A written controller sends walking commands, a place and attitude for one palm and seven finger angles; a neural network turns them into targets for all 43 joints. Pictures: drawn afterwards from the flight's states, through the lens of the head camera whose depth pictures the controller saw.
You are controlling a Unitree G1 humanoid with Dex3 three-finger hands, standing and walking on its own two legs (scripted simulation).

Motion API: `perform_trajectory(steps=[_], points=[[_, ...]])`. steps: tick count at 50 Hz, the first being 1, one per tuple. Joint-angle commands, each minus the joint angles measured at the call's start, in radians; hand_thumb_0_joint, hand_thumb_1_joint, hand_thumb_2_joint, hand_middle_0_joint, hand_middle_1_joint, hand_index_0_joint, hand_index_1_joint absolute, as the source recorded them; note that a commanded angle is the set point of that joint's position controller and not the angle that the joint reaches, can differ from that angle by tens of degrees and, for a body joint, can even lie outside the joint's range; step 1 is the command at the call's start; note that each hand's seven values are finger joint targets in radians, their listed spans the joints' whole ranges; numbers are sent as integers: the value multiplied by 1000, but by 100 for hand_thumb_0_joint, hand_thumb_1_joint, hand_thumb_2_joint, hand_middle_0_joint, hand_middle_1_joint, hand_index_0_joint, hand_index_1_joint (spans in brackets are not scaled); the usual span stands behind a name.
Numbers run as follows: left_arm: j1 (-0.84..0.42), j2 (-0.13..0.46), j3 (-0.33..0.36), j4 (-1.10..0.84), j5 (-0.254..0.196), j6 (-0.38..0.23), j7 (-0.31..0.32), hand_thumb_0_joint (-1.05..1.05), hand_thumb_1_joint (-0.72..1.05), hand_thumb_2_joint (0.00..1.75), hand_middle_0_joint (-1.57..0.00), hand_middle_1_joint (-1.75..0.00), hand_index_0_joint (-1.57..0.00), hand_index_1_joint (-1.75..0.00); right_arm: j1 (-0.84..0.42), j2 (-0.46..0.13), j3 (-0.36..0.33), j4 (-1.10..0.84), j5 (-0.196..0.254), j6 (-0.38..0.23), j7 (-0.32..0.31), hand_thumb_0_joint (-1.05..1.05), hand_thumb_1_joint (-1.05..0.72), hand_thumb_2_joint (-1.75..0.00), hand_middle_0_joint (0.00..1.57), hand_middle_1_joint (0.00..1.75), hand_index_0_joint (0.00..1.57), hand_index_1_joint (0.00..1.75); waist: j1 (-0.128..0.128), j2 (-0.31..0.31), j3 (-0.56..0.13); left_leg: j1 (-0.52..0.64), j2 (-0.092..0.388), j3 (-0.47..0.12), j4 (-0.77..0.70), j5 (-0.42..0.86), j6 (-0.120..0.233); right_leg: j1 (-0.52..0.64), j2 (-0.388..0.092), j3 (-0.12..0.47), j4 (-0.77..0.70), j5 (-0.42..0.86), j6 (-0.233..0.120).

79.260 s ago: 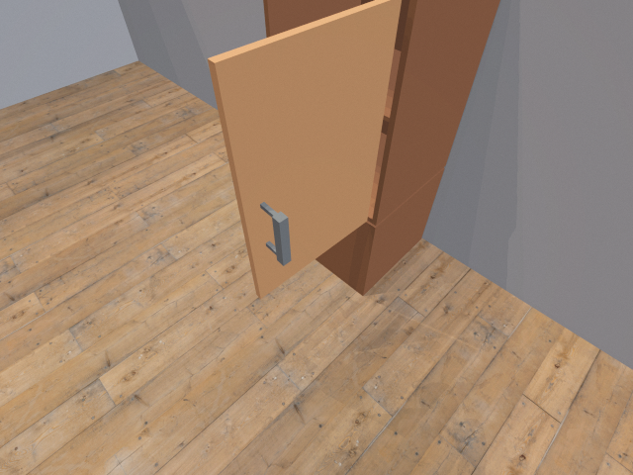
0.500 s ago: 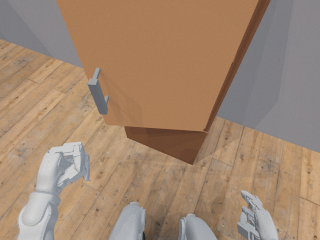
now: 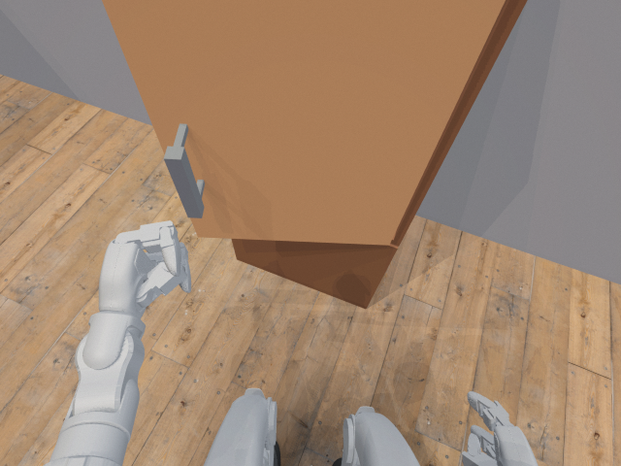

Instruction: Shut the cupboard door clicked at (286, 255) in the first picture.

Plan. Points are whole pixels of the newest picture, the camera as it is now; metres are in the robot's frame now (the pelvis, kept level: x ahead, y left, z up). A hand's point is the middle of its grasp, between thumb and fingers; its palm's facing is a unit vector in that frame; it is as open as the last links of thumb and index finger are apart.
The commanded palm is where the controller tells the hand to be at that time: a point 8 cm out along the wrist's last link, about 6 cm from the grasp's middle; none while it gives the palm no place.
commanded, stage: bring the fist close to the handle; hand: left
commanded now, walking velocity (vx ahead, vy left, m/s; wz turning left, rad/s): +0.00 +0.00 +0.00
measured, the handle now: (189, 173) +0.50 +0.21 +0.02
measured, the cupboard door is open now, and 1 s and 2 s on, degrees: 20 20 5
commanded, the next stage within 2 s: push the door shut along its arc in 0.60 s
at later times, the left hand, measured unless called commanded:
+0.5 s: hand (192, 248) +0.38 +0.18 +0.02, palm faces +0.05 -1.00 -0.03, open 3.1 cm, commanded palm +0.36 +0.23 +0.03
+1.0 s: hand (190, 221) +0.42 +0.19 +0.03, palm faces -0.02 -1.00 -0.05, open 3.1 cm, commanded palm +0.40 +0.23 +0.03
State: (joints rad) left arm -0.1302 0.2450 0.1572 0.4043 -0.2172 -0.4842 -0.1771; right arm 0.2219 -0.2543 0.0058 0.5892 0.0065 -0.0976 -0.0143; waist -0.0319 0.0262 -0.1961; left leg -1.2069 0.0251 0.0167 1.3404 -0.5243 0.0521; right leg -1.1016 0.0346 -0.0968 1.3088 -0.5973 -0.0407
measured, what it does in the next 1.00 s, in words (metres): stands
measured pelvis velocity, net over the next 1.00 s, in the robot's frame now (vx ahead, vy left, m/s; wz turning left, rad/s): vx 0.00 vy -0.01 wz -0.01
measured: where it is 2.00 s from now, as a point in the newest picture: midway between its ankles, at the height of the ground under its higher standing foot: outside the picture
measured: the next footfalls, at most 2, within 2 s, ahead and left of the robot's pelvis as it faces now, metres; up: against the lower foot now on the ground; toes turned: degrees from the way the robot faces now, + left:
none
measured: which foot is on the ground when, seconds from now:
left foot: down 0.00-1.00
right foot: down 0.00-1.00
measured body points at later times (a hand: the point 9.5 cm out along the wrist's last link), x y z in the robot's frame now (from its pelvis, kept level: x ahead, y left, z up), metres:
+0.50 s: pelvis +0.00 -0.01 +0.00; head +0.11 +0.01 +0.44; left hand +0.37 +0.23 +0.02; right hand +0.11 -0.26 -0.11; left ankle +0.06 +0.09 -0.61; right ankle +0.02 -0.10 -0.61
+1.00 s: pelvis +0.00 -0.01 -0.01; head +0.12 +0.01 +0.43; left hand +0.41 +0.24 +0.03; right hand +0.12 -0.27 -0.12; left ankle +0.06 +0.09 -0.61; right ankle +0.02 -0.10 -0.61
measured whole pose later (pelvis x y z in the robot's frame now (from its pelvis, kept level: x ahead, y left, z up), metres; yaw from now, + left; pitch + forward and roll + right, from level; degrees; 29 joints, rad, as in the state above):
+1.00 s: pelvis +0.00 -0.01 -0.01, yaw +0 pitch +24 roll -3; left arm -0.51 0.35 0.26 0.84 -0.18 -0.55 -0.27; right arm 0.22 -0.25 0.01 0.62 0.01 -0.02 -0.01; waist -0.07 0.02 -0.19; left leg -1.27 0.04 0.01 1.37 -0.53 0.04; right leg -1.16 0.05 -0.10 1.34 -0.60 -0.05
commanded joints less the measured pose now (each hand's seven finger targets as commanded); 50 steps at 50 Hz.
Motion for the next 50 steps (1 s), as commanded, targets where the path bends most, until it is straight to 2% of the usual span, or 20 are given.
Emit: perform_trajectory(steps=[1, 5, 7, 10, 12, 17, 21, 23, 26, 28, 32, 33, 34, 37, 39, 42, 43, 46, 49, 50], points=[[-260, 116, 32, -76, 26, -30, 27, 0, 90, 90, -130, -150, -130, -150, 40, -163, -58, -112, 1, -13, -4, 0, -90, -90, 20, 30, 20, 30, -19, 54, -309, 405, 2, -132, -226, 168, -44, 26, 2, 46, -179, 186, 2], [-396, 114, 30, -5, 37, -24, 38, 0, 90, 90, -130, -150, -130, -150, 51, -165, -58, -107, 2, 4, -6, 0, -90, -90, 20, 30, 20, 30, -40, 27, -307, 393, 1, -132, -218, 147, -39, 18, 1, 52, -189, 178, 4], [-452, 150, 75, -11, 27, -52, 50, 0, 90, 90, -130, -150, -130, -150, 63, -166, -58, -105, -2, 3, -10, 0, -90, -90, 20, 30, 20, 30, -31, 23, -354, 394, -3, -132, -206, 178, -38, 40, 3, 52, -176, 194, 2], [-538, 151, 74, 9, 41, -105, 63, 0, 90, 90, -130, -150, -130, -150, 61, -160, -59, -84, -9, 5, -5, 0, -90, -90, 20, 30, 20, 30, -37, 59, -401, 423, -1, -126, -183, 218, -42, 19, 1, 58, -159, 216, 3], [-479, 168, 96, 9, 46, -125, 66, 0, 90, 90, -130, -150, -130, -150, 75, -162, -64, -87, -14, 7, 3, 0, -90, -90, 20, 30, 20, 30, -11, 96, -448, 458, -2, -127, -181, 277, -49, 31, 5, 55, -146, 249, -3], [-374, 168, 98, 104, 47, -81, 40, 0, 90, 90, -130, -150, -130, -150, 87, -161, -64, -99, -3, 42, 15, 0, -90, -90, 20, 30, 20, 30, -8, 29, -403, 384, -7, -96, -195, 265, -37, 110, 8, 69, -175, 281, 4], [-425, 181, 117, 96, 20, -68, 24, 0, 90, 90, -130, -150, -130, -150, 76, -154, -60, -104, 8, 63, 5, 0, -90, -90, 20, 30, 20, 30, -24, -38, -345, 295, -14, -67, -192, 202, -21, 170, 1, 98, -215, 263, 16], [-499, 193, 124, 67, 17, -100, 26, 0, 90, 90, -130, -150, -130, -150, 74, -152, -60, -94, 5, 56, -4, 0, -90, -90, 20, 30, 20, 30, -35, -10, -348, 299, -14, -67, -179, 200, -19, 154, 0, 103, -210, 260, 16], [-508, 208, 138, 49, 16, -155, 18, 0, 90, 90, -130, -150, -130, -150, 74, -149, -62, -78, -2, 44, -6, 0, -90, -90, 20, 30, 20, 30, -27, 24, -396, 315, -14, -65, -157, 228, -21, 159, 0, 112, -191, 285, 13], [-520, 213, 134, 83, 21, -170, 5, 0, 90, 90, -130, -150, -130, -150, 79, -151, -62, -61, -5, 40, -8, 0, -90, -90, 20, 30, 20, 30, -38, 33, -396, 318, -13, -66, -144, 235, -20, 138, 1, 113, -184, 294, 14], [-489, 169, 76, 108, 21, -142, -38, 0, 90, 90, -130, -150, -130, -150, 88, -158, -66, -70, 1, 41, -2, 0, -90, -90, 20, 30, 20, 30, -39, 95, -404, 377, -10, -81, -161, 254, -25, 93, 4, 93, -177, 289, 6], [-484, 185, 90, 116, 19, -127, -43, 0, 90, 90, -130, -150, -130, -150, 84, -163, -68, -64, 2, 45, -3, 0, -90, -90, 20, 30, 20, 30, -33, 92, -413, 391, -6, -83, -164, 262, -29, 89, 1, 92, -180, 296, 7], [-470, 157, 70, 123, 12, -109, -49, 0, 90, 90, -130, -150, -130, -150, 85, -161, -68, -68, 5, 48, -2, 0, -90, -90, 20, 30, 20, 30, -38, 67, -408, 394, -7, -85, -171, 259, -28, 96, 2, 88, -188, 294, 10], [-460, 223, 137, 117, -7, -81, -49, 0, 90, 90, -130, -150, -130, -150, 85, -164, -66, -83, 11, 55, -6, 0, -90, -90, 20, 30, 20, 30, -27, 20, -415, 343, -11, -75, -161, 273, -19, 157, 3, 100, -189, 330, 12], [-531, 222, 129, 113, 3, -89, -45, 0, 90, 90, -130, -150, -130, -150, 78, -155, -62, -77, 11, 58, -8, 0, -90, -90, 20, 30, 20, 30, -39, 28, -391, 330, -11, -72, -157, 257, -19, 143, 0, 104, -189, 318, 15], [-656, 281, 162, 112, 17, -126, -38, 0, 90, 90, -130, -150, -130, -150, 86, -157, -58, -67, 5, 53, -16, 0, -90, -90, 20, 30, 20, 30, -58, 28, -375, 305, -10, -75, -134, 238, -15, 123, 5, 110, -178, 294, 13], [-656, 277, 157, 147, 26, -133, -41, 0, 90, 90, -130, -150, -130, -150, 81, -154, -55, -58, 2, 52, -14, 0, -90, -90, 20, 30, 20, 30, -48, 55, -381, 304, -11, -72, -131, 231, -19, 116, 3, 115, -176, 283, 11], [-707, 286, 149, 224, 34, -139, -71, 0, 90, 90, -130, -150, -130, -150, 87, -160, -53, -48, 0, 51, -15, 0, -90, -90, 20, 30, 20, 30, -65, 39, -381, 284, -10, -78, -117, 205, -18, 98, 5, 118, -173, 250, 11], [-701, 284, 136, 291, 29, -109, -121, 0, 90, 90, -130, -150, -130, -150, 103, -167, -54, -46, 6, 55, -11, 0, -90, -90, 20, 30, 20, 30, -60, 81, -417, 322, -8, -82, -117, 244, -21, 85, 6, 114, -167, 279, 5], [-720, 277, 123, 301, 26, -94, -136, 0, 90, 90, -130, -150, -130, -150, 109, -172, -54, -47, 9, 60, -10, 0, -90, -90, 20, 30, 20, 30, -72, 75, -421, 338, -5, -91, -124, 244, -22, 66, 7, 103, -166, 274, 6]])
